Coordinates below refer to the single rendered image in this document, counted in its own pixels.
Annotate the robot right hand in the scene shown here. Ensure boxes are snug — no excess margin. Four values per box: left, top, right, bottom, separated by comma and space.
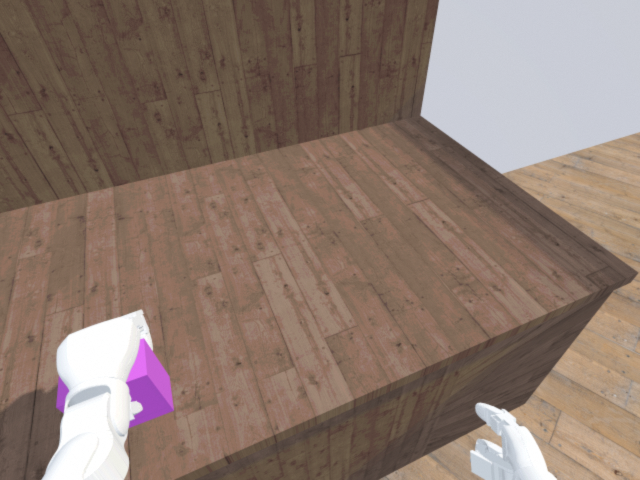
470, 403, 548, 480

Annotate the sponge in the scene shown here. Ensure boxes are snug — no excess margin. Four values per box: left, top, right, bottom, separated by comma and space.
56, 338, 174, 428

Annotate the robot left hand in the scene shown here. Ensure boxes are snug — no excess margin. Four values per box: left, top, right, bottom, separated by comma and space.
56, 309, 153, 421

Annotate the table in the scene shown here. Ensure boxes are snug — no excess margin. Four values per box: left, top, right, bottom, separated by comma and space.
0, 0, 638, 480

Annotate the robot left forearm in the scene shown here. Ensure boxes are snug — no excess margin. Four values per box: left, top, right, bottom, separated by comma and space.
42, 377, 130, 480

